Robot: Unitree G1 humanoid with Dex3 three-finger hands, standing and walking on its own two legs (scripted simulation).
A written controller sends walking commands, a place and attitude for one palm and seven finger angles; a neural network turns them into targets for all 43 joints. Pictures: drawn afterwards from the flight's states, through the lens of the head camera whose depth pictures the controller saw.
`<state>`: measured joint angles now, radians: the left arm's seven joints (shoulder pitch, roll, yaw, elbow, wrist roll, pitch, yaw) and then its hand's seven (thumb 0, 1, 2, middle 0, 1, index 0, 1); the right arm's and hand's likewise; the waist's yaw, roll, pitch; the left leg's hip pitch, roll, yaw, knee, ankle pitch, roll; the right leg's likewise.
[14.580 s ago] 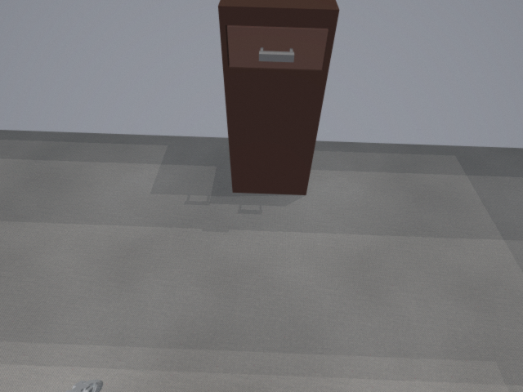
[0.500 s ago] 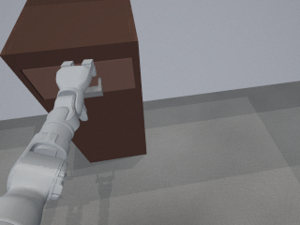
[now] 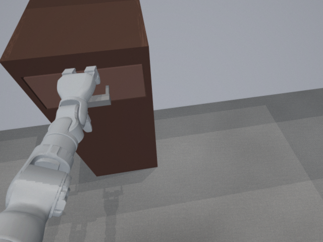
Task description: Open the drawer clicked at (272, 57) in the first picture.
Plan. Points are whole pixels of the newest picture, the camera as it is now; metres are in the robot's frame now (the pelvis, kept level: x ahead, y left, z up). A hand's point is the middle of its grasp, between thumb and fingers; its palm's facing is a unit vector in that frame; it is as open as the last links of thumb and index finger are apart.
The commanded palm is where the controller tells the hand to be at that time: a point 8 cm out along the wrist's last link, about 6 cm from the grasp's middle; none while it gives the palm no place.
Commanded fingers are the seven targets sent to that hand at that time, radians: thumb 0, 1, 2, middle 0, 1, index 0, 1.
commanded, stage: move the hooked fingers above the handle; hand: left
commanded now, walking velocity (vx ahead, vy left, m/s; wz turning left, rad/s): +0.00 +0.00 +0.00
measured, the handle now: (90, 96) +0.54 +0.21 +0.01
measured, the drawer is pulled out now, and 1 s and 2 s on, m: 0.00 0.00 0.00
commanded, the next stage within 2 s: lower the fingers behind the handle in 0.30 s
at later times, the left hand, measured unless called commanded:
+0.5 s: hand (86, 98) +0.49 +0.19 +0.05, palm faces -0.04 -0.01 -1.00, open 13.8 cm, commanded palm +0.47 +0.19 +0.11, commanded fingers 0.00 -0.50 0.30 -0.30 -1.20 -0.30 -1.20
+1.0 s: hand (91, 105) +0.49 +0.19 +0.02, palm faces -0.07 -0.01 -1.00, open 13.8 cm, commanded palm +0.48 +0.19 +0.08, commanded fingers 0.00 -0.50 0.30 -0.30 -1.20 -0.30 -1.20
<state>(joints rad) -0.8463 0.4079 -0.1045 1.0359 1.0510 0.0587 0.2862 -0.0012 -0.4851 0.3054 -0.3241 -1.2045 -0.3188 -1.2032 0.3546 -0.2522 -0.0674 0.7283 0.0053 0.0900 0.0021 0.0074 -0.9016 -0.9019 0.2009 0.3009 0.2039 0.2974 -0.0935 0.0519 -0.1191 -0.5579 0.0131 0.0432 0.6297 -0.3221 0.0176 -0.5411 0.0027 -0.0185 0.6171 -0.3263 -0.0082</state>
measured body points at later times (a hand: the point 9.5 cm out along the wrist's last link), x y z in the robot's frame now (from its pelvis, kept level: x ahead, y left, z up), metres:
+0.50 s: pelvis +0.00 +0.00 +0.00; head +0.08 -0.02 +0.44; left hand +0.49 +0.19 +0.11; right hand +0.01 -0.27 -0.14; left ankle -0.02 +0.11 -0.72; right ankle -0.03 -0.12 -0.72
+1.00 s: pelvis +0.00 +0.00 -0.01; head +0.10 -0.01 +0.43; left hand +0.49 +0.19 +0.07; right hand +0.01 -0.27 -0.14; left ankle -0.02 +0.11 -0.72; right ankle -0.03 -0.12 -0.72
